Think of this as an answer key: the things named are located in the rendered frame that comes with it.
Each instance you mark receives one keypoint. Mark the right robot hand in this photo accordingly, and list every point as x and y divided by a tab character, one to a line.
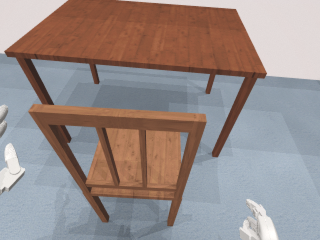
263	227

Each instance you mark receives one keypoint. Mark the left robot hand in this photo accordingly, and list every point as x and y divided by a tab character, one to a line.
11	174

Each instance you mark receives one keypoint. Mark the chair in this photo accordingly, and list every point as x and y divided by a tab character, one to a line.
138	154

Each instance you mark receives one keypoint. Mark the table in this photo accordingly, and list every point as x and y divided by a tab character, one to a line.
158	36

